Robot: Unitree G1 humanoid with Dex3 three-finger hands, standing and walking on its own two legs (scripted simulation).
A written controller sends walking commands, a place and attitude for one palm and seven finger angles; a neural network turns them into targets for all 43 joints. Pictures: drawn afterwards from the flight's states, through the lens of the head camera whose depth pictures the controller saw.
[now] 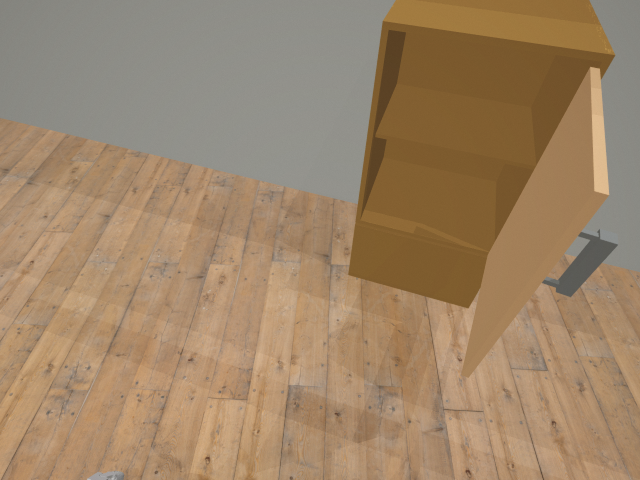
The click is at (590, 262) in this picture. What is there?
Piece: cupboard door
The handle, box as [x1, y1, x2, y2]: [542, 229, 617, 296]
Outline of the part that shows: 617,234 602,229 599,229 597,232 583,229 578,235 588,238 590,240 557,280 546,277 542,282 554,286 557,292 570,296 617,245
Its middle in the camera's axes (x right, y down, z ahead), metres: +0.42 +0.04 +0.65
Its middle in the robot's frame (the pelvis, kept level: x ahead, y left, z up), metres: +0.48 -0.40 -0.02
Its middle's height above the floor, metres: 0.75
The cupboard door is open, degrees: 83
